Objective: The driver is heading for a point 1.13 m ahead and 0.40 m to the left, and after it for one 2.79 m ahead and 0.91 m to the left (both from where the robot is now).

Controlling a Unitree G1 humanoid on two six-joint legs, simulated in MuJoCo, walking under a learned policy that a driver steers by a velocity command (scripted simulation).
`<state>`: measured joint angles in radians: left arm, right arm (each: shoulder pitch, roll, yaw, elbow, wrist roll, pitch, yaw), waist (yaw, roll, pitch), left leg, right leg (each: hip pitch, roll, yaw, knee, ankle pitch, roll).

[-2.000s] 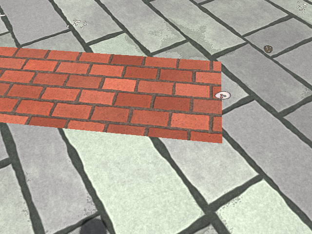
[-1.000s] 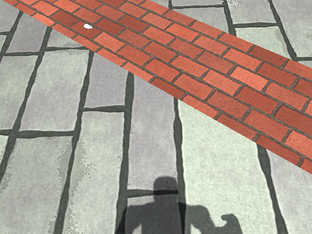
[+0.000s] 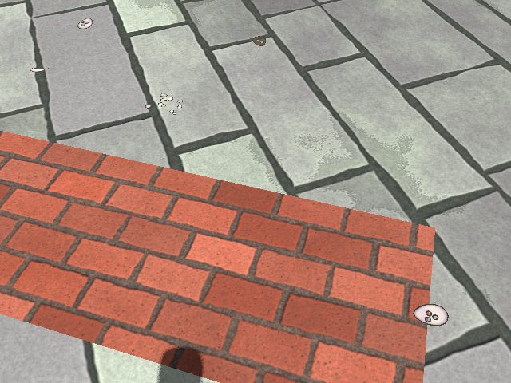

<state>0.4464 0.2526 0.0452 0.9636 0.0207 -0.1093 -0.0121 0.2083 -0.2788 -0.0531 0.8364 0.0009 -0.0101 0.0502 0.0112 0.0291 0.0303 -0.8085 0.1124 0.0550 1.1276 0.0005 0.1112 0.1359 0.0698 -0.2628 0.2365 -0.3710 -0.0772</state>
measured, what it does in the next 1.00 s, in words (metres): walks ahead, turning left: left foot, then right foot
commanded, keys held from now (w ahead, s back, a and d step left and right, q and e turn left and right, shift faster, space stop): w+q+shift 0.88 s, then w+shift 0.08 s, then w+e+shift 0.04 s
